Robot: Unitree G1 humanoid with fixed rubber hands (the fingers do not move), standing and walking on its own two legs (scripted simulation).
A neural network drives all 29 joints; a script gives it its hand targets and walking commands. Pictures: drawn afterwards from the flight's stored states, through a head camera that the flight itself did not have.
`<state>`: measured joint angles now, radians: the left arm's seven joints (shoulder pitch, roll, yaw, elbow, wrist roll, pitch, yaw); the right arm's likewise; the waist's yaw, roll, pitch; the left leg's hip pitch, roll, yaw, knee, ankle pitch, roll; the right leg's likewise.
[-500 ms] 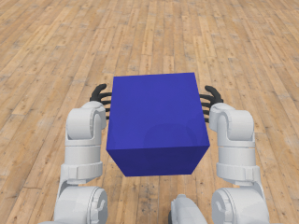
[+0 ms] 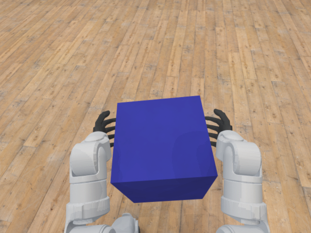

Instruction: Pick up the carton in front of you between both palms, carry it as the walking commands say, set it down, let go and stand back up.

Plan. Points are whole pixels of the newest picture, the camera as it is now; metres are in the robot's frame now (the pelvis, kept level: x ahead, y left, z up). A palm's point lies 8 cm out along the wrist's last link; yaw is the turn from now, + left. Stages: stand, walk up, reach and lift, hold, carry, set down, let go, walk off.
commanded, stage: carry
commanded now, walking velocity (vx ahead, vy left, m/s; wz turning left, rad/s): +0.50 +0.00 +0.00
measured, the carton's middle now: (163, 154) +0.32 +0.00 -0.01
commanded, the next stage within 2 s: none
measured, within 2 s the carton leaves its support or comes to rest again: neither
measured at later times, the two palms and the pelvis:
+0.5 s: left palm (107, 67) +0.58 +0.18 +0.09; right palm (199, 65) +0.57 -0.11 +0.10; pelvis +0.31 +0.04 +0.00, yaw -2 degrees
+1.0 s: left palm (131, 23) +0.88 +0.13 +0.08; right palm (200, 22) +0.88 -0.16 +0.07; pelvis +0.62 -0.01 +0.00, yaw +0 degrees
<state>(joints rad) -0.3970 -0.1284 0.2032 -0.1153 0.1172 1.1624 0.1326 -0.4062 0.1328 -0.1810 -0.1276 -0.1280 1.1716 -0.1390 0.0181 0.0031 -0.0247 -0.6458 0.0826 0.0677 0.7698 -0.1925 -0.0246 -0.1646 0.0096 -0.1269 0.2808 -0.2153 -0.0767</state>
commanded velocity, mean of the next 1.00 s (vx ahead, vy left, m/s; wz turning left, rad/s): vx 0.47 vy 0.00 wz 0.00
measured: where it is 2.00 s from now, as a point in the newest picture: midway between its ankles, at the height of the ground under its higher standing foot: (163, 139)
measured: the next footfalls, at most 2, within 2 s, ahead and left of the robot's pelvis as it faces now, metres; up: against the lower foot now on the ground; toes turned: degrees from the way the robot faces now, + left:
left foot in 0.16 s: +0.28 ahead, +0.12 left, +0.00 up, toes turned +9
right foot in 0.68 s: +0.61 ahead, -0.10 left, +0.00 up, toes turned -13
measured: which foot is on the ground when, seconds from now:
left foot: up 0.00-0.14, down 0.16-0.70, up 0.72-1.00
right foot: down 0.00-0.16, up 0.18-0.66, down 0.68-1.00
